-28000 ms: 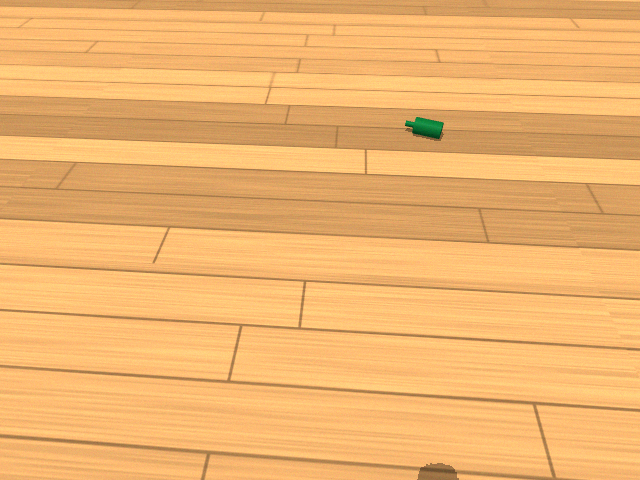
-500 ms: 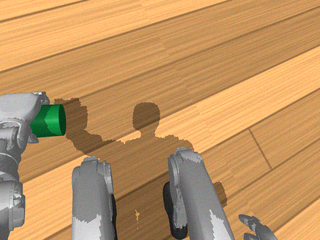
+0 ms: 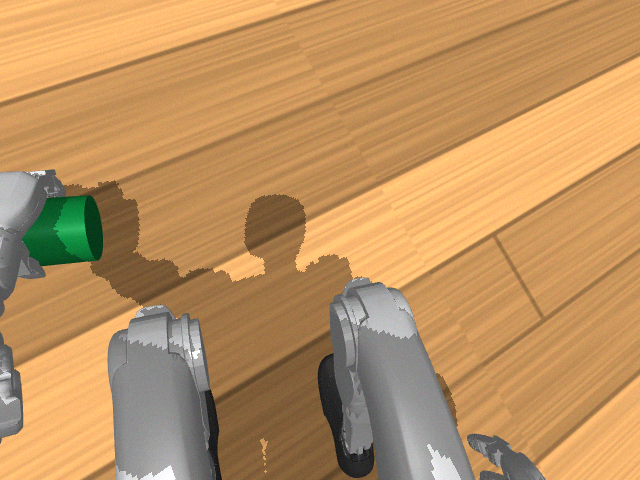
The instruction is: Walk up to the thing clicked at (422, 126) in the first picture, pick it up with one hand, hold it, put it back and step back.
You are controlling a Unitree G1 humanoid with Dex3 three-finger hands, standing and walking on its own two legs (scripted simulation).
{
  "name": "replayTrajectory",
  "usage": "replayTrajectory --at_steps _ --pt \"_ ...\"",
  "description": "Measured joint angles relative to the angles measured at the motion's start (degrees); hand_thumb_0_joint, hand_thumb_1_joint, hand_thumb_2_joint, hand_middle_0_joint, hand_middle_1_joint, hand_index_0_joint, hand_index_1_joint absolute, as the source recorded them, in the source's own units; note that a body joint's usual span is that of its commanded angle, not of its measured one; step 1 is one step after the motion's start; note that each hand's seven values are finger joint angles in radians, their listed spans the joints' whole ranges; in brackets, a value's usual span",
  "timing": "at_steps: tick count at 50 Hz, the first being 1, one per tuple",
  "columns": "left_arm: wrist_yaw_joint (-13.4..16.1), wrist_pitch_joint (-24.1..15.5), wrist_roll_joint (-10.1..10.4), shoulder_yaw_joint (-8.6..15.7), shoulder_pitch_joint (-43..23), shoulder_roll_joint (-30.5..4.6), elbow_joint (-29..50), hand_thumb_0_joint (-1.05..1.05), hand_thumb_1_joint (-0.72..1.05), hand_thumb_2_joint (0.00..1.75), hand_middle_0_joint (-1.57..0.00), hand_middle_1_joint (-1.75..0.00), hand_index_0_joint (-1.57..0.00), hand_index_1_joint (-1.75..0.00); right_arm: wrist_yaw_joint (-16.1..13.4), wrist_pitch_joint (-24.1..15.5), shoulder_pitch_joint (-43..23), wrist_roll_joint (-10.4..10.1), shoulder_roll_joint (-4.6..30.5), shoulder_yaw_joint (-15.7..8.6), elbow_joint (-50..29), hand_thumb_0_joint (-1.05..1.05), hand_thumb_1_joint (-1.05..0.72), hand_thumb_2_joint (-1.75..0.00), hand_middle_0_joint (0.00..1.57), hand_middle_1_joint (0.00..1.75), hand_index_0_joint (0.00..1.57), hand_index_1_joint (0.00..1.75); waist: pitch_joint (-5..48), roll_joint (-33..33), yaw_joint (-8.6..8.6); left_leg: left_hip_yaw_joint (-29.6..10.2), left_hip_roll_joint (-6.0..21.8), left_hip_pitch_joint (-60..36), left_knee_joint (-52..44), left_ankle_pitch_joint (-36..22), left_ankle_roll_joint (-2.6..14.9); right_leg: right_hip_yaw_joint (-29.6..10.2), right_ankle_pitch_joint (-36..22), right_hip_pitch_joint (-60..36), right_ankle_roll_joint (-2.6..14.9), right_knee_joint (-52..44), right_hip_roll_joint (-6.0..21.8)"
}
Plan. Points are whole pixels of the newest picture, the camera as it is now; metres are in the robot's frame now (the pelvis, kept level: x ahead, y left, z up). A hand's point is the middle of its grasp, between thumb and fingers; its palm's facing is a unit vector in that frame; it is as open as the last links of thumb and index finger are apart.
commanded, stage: lower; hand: left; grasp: from above
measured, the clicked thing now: (9, 235) +0.43 +0.34 -0.20
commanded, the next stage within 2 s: rest in 0.42 s
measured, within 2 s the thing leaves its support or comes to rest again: neither
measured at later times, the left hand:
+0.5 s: hand (41, 239) +0.43 +0.32 -0.23, palm faces -0.47 -0.08 -0.88, open 11.1 cm
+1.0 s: hand (58, 239) +0.44 +0.31 -0.27, palm faces -0.47 -0.10 -0.88, open 11.0 cm
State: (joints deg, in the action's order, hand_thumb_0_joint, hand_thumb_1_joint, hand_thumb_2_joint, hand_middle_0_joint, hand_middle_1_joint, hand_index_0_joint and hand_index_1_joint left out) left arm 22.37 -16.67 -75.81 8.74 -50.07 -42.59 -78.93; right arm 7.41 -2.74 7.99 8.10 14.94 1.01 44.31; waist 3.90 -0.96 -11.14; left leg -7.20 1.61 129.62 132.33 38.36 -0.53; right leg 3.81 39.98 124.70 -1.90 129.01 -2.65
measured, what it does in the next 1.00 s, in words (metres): lowers itself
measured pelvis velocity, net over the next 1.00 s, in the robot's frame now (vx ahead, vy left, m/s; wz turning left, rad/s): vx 0.00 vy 0.00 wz -0.07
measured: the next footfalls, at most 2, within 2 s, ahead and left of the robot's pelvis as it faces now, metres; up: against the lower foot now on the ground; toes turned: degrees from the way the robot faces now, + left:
none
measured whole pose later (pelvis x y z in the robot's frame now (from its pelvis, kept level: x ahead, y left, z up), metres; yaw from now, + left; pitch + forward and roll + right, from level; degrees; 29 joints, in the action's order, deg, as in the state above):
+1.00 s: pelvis +0.00 +0.00 -0.06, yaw -4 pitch +30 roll -10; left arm 28.2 -18.6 -76.8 11.6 -52.0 -51.4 -87.7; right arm 8.8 -4.9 4.7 12.2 15.9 8.4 43.5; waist -3.8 -5.3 -15.1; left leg -11.9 1.4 136.1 144.8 40.1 -1.1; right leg 7.2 40.3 130.0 -2.6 138.6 -4.2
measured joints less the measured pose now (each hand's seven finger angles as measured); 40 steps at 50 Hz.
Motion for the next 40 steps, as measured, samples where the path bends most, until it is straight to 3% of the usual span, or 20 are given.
replayTrajectory --at_steps 15,31,40 --pt "-0.5 -1.1 0.5 -0.4 -2.1 -3.1 -3.3 -0.02 -0.14 0.50 -0.65 -0.48 -0.67 -0.50 -0.1 0.0 -1.4 0.5 0.6 2.3 0.1 0.00 -0.91 -0.90 0.20 0.30 0.20 0.30 -2.2 -0.9 -0.63 -1.3 -0.1 2.6 3.9 0.3 -0.14 1.0 0.0 2.2 -0.16 3.2 -0.4" --pt "3.9 -1.8 -1.7 1.5 -0.9 -4.8 -4.9 -0.02 -0.12 0.48 -0.65 -0.47 -0.67 -0.49 0.5 -0.3 -3.0 2.1 0.3 3.7 0.0 0.00 -0.91 -0.89 0.20 0.30 0.20 0.30 -4.3 -2.8 -2.12 -2.5 -0.3 5.4 8.9 0.8 -0.19 1.7 0.4 4.5 -0.44 7.5 -0.7" --pt "5.0 -1.1 -1.2 1.6 -2.8 -6.9 -9.0 -0.02 -0.11 0.47 -0.64 -0.46 -0.67 -0.48 0.9 -1.6 -3.6 3.0 0.5 5.6 -0.5 0.00 -0.90 -0.89 0.20 0.30 0.20 0.30 -5.7 -3.3 -3.17 -3.4 -0.3 6.1 10.7 1.1 -0.47 2.4 0.2 5.3 -0.48 8.8 -1.1"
